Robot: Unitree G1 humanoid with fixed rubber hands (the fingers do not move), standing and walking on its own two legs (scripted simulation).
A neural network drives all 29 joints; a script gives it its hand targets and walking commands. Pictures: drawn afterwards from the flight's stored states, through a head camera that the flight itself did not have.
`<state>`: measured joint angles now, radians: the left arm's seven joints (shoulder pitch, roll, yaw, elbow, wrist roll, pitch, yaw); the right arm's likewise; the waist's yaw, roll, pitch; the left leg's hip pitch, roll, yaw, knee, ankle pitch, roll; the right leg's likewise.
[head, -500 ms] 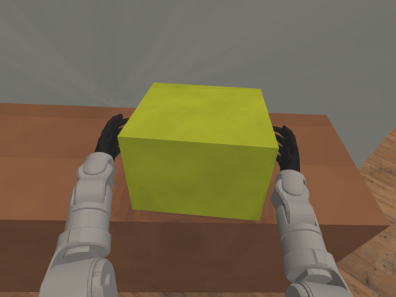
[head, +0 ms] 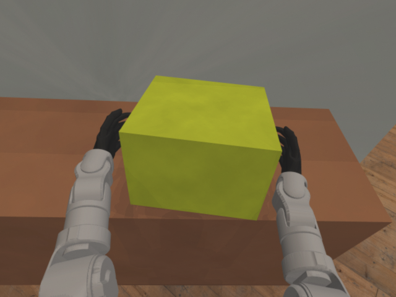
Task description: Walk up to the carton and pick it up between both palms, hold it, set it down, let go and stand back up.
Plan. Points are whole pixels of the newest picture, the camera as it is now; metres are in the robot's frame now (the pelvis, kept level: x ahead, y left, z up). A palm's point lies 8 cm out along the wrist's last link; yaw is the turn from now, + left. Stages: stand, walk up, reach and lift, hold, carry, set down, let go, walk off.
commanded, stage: set down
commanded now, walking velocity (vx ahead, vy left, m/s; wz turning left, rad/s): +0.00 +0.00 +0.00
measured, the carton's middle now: (201, 141) +0.46 +0.01 +0.05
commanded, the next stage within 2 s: none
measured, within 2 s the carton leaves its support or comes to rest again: rests again in 1.22 s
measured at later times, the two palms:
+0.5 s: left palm (108, 150) +0.39 +0.21 +0.09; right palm (288, 168) +0.37 -0.16 +0.08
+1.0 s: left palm (111, 155) +0.40 +0.21 +0.06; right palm (282, 176) +0.37 -0.16 +0.05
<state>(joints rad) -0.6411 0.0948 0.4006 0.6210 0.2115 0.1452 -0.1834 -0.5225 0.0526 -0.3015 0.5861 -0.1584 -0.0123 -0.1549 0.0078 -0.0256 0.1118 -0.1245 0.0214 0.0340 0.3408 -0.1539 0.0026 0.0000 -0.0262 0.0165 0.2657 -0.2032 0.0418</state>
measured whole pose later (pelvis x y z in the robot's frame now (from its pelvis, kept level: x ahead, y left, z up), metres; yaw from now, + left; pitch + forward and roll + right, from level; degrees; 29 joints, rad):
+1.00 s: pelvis +0.01 +0.00 +0.00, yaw +0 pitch -1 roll +0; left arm -0.64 0.09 0.43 0.66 0.23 0.06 -0.18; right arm -0.47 0.08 -0.31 0.59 -0.20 -0.17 -0.13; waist 0.01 -0.03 0.17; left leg -0.17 0.02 0.03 0.34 -0.16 0.00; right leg -0.04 -0.03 0.02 0.27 -0.21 0.04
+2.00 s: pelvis +0.00 +0.01 +0.00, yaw +0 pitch +4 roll -1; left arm -0.32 0.21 0.08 0.63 -0.10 -0.07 -0.05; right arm -0.19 -0.11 -0.09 0.60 0.19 -0.22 -0.18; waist 0.01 -0.03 -0.01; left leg -0.31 0.02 0.03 0.40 -0.17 0.00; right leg -0.17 -0.03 0.02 0.29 -0.20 0.05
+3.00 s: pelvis -0.02 +0.00 +0.00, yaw +0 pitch -4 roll -1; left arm 0.09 0.29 0.09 0.13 -0.21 0.15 -0.06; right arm 0.29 -0.12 -0.07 -0.11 0.20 0.16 -0.19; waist 0.01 -0.03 0.05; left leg -0.17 0.02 0.03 0.40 -0.16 0.00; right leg -0.06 -0.03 0.02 0.34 -0.21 0.04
